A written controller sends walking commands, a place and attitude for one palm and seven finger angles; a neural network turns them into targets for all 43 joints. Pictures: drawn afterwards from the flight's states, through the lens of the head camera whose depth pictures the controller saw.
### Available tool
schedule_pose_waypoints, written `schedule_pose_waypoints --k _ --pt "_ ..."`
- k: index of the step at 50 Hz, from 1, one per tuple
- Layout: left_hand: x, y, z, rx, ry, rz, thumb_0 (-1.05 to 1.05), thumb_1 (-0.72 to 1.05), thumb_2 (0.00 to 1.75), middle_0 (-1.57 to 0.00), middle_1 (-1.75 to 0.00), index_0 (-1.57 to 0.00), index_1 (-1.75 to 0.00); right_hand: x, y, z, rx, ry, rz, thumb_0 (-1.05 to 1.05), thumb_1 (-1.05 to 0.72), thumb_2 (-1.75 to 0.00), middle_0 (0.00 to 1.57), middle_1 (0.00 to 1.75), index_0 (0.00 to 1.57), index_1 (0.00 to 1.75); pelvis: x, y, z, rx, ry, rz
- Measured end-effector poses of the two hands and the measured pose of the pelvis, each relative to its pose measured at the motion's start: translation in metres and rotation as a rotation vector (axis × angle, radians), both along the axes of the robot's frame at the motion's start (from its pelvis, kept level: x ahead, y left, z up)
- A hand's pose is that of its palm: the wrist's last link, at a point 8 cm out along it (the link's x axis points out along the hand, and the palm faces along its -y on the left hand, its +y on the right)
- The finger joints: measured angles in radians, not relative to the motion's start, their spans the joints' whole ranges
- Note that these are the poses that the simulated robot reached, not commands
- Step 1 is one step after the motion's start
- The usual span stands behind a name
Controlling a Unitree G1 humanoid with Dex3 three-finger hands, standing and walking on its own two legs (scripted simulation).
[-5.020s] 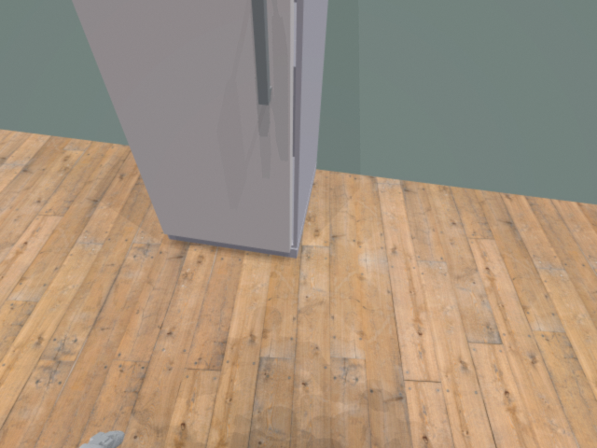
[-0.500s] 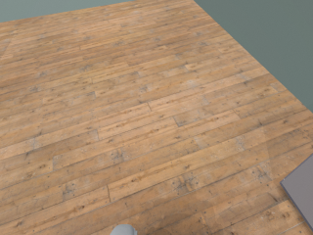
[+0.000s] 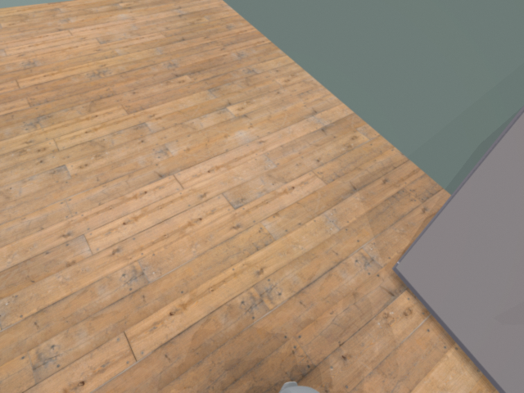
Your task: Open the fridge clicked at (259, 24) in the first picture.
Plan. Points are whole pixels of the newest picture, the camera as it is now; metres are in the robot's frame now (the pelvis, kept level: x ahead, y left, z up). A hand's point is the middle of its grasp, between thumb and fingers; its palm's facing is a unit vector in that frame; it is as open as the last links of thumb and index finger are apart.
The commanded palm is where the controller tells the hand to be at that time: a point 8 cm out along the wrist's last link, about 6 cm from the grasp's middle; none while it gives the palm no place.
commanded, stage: turn to face it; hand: right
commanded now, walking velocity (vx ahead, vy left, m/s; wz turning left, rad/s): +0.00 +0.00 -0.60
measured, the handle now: out of the picture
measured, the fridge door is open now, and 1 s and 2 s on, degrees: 0 0 0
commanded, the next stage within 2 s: take the last steps up to it in 1.46 s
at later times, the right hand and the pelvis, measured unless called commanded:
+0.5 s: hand out of the picture -0.05 -0.27 -0.19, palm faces +0.38 +0.89 -0.25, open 7.4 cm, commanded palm none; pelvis +0.00 -0.05 -0.01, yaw -20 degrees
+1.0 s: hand out of the picture +0.03 -0.26 -0.13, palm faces +0.57 +0.77 -0.29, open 7.4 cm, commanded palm none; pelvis +0.04 -0.02 +0.00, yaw -39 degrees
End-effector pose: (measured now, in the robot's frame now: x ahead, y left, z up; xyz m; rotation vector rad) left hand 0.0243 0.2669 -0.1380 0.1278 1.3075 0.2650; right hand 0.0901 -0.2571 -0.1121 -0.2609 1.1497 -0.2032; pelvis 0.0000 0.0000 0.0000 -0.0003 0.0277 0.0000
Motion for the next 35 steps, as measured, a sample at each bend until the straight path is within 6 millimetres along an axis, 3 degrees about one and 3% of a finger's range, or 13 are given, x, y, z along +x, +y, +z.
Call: schedule_pose_waypoints --k 5,10,15,21,25,30,35 --pt "0.024 0.009 0.003 -0.009 -0.006 -0.097 0.01 0.91 0.9 -0.2 -0.3 -0.2 -0.3 -0.038 0.004 0.003 -0.002 0.044 -0.078 0.0 -0.9 -0.89 0.2 0.3 0.2 0.3 0.0 0.007 0.005 -0.023 -0.018 -0.078" --pt "0.058 0.0 0.001 -0.004 0.021 -0.211 0.01 0.91 0.9 -0.2 -0.3 -0.2 -0.3 -0.071 0.01 -0.004 0.035 0.065 -0.156 0.0 -0.9 -0.89 0.2 0.3 0.2 0.3 0.001 0.003 0.003 -0.04 -0.023 -0.161" --pt "0.112 -0.034 0.001 0.006 -0.015 -0.342 0.01 0.91 0.9 -0.2 -0.3 -0.19 -0.3 -0.114 0.004 -0.019 0.085 0.134 -0.254 0.0 -0.9 -0.89 0.2 0.3 0.2 0.3 0.001 -0.015 -0.003 -0.034 -0.014 -0.23" --pt "0.178 -0.096 0.011 0.038 -0.166 -0.498 0.01 0.91 0.9 -0.2 -0.3 -0.2 -0.3 -0.163 -0.029 -0.049 0.123 0.221 -0.381 0.0 -0.9 -0.89 0.2 0.3 0.2 0.3 0.001 -0.044 -0.018 -0.019 -0.005 -0.302" --pt "0.19 -0.121 0.027 0.049 -0.21 -0.543 0.01 0.91 0.9 -0.2 -0.3 -0.2 -0.3 -0.161 -0.053 -0.043 0.107 0.199 -0.432 0.01 -0.91 -0.89 0.2 0.3 0.2 0.3 0.002 -0.054 -0.009 0.009 -0.016 -0.343" --pt "0.19 -0.137 0.031 0.034 -0.189 -0.585 0.0 0.91 0.9 -0.21 -0.3 -0.2 -0.3 -0.134 -0.076 -0.027 0.075 0.071 -0.453 0.01 -0.91 -0.89 0.2 0.3 0.2 0.3 0.006 -0.06 0.0 0.018 -0.023 -0.401" --pt "0.184 -0.138 0.023 0.004 -0.145 -0.6 0.01 0.91 0.9 -0.21 -0.3 -0.2 -0.3 -0.103 -0.085 -0.012 0.039 -0.037 -0.465 0.0 -0.91 -0.89 0.2 0.3 0.2 0.3 0.013 -0.057 0.001 0.012 -0.027 -0.46"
